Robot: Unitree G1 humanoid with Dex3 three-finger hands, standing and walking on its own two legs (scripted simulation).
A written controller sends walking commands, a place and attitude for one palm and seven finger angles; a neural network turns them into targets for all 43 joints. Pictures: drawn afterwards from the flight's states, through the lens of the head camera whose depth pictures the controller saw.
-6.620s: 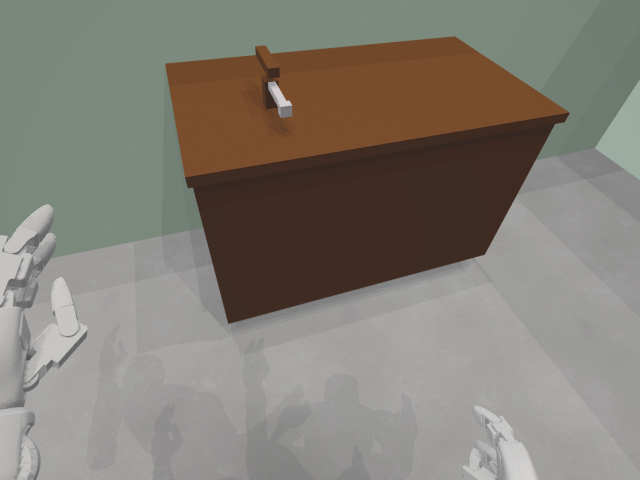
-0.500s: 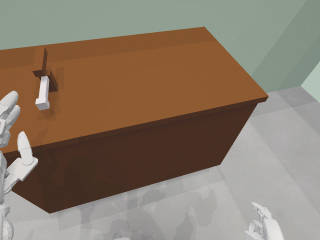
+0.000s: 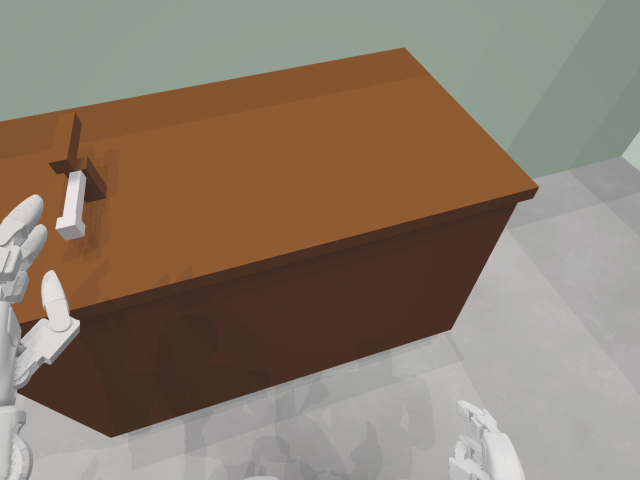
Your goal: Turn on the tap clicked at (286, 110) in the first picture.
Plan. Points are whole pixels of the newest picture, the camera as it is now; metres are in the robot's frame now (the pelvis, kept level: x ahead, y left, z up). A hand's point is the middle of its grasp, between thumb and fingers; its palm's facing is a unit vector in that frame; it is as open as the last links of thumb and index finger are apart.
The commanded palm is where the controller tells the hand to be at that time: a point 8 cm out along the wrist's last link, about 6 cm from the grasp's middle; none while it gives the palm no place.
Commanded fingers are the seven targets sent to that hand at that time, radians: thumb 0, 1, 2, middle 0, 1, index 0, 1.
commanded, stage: come to a stop and stand still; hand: left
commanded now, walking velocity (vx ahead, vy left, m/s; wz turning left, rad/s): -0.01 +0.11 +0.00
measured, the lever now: (70, 227) +0.44 +0.43 +0.02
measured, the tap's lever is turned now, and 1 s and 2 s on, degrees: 0 0 0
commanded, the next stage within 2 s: look again from close up in 0.80 s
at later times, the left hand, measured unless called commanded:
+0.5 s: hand (23, 384) +0.17 +0.25 +0.17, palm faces +0.45 -0.82 -0.35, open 7.4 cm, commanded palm +0.12 +0.29 +0.18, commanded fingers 0.00 0.90 0.90 -0.20 -0.30 -0.20 -0.30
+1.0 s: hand out of the picture +0.18 +0.30 +0.19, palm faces +0.51 -0.75 -0.43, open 7.4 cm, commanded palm +0.10 +0.29 +0.18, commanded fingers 0.00 0.90 0.90 -0.20 -0.30 -0.20 -0.30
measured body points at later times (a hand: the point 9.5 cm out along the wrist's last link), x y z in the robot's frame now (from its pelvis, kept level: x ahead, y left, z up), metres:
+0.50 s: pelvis -0.04 +0.01 +0.00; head -0.04 +0.01 +0.45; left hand +0.14 +0.29 +0.19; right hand +0.13 -0.20 -0.09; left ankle -0.02 +0.13 -0.73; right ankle +0.04 -0.08 -0.74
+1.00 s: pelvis -0.05 +0.01 +0.00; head -0.04 +0.02 +0.45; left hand +0.15 +0.34 +0.22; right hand +0.11 -0.21 -0.09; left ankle -0.01 +0.13 -0.73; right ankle +0.04 -0.08 -0.74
